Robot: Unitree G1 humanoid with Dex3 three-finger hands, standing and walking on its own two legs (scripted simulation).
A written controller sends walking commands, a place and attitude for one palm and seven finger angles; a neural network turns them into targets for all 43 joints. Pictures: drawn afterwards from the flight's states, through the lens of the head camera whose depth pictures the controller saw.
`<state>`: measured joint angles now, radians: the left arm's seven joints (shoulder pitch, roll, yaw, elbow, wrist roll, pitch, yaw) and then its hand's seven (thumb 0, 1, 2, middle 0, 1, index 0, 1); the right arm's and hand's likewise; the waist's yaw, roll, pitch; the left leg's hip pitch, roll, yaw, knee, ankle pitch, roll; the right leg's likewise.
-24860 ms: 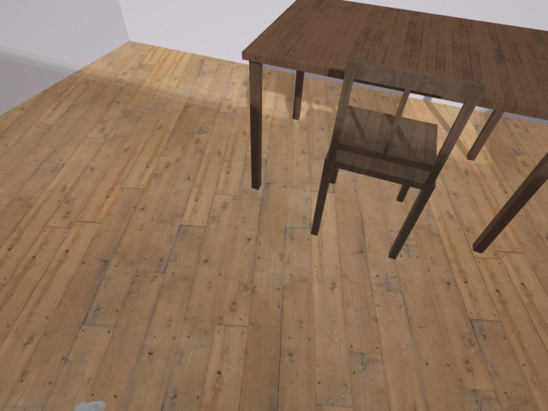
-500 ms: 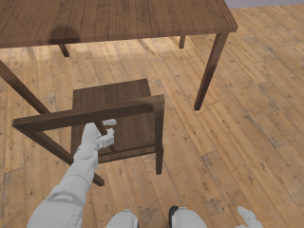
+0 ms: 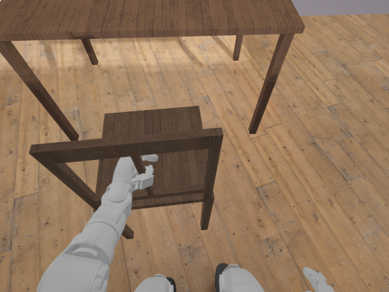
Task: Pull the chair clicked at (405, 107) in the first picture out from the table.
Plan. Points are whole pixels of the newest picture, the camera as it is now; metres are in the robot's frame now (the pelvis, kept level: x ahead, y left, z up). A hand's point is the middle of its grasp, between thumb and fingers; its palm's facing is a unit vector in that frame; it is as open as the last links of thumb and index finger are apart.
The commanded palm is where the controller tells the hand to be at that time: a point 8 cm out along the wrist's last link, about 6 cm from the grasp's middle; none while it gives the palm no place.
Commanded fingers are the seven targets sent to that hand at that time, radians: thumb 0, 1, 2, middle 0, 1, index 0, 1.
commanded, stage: step backward, pulling the chair out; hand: left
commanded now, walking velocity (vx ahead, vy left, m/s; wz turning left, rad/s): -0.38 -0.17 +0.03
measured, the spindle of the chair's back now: (144, 175) +0.39 +0.13 -0.10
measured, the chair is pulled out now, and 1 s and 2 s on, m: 0.40 0.60 0.60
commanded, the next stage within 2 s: stop walking, hand still on the chair in 0.40 s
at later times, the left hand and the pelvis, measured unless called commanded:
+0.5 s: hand (144, 228) +0.25 +0.11 -0.05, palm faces -0.05 -0.98 -0.17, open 4.8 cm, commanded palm +0.23 +0.16 -0.04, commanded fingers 0.00 0.90 0.90 -0.50 -1.45 -0.50 -1.45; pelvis -0.11 +0.00 +0.00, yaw +0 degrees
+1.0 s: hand (141, 272) +0.16 +0.11 -0.05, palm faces -0.06 -0.98 -0.19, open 4.9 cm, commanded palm +0.15 +0.16 -0.04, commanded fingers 0.00 0.90 0.90 -0.50 -1.45 -0.50 -1.45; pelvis -0.11 -0.01 +0.01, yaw -2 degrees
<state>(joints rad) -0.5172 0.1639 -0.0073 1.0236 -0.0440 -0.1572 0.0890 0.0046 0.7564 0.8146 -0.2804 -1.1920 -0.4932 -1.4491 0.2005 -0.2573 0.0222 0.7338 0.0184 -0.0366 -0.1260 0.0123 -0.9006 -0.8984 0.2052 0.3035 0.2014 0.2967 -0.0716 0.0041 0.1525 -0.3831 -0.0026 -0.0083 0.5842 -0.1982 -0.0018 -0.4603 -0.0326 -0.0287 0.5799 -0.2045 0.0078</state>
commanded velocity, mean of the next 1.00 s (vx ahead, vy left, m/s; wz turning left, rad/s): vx -0.09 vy -0.01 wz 0.02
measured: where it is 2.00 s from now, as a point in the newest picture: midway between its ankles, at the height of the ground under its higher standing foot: outside the picture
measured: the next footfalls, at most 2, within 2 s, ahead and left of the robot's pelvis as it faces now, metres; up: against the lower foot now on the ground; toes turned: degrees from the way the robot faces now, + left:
right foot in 0.14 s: +0.03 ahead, -0.14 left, +0.00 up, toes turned -2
left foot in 0.40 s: -0.03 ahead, +0.12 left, +0.00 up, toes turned -1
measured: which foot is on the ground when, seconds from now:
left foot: down 0.00-0.22, up 0.24-0.38, down 0.40-1.00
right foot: up 0.00-0.12, down 0.14-0.42, up 0.44-0.56, down 0.58-1.00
